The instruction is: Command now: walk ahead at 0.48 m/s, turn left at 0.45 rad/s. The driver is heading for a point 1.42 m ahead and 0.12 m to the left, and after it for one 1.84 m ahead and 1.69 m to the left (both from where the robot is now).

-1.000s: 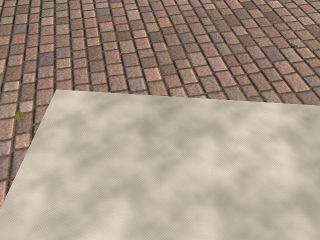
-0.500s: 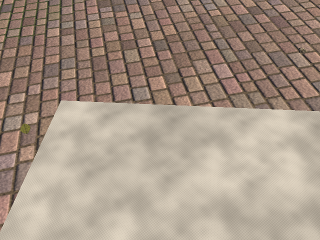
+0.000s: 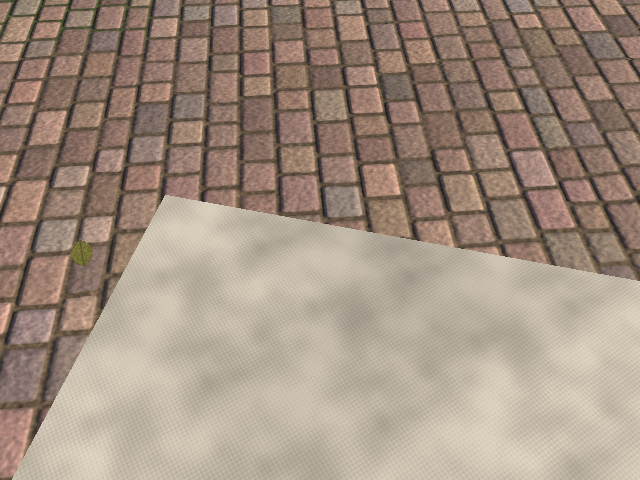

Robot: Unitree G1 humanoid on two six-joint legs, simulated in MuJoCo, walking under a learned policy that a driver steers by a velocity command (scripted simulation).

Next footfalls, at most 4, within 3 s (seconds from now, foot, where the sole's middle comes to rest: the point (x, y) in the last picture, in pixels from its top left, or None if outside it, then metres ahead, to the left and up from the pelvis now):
0.40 right None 0.42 -0.11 -0.76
0.90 left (244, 404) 0.61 0.21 -0.76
1.46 right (324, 276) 0.95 0.04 -0.76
1.92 left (255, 192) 1.22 0.24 -0.76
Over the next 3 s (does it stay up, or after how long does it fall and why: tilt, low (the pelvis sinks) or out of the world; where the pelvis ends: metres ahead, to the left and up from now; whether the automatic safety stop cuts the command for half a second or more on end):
stays up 1.59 0.12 -0.01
